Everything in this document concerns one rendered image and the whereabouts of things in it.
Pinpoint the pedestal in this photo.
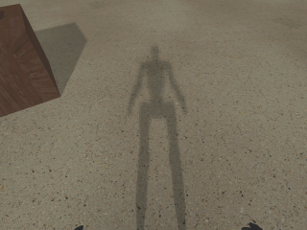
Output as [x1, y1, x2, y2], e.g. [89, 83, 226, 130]
[0, 4, 60, 118]

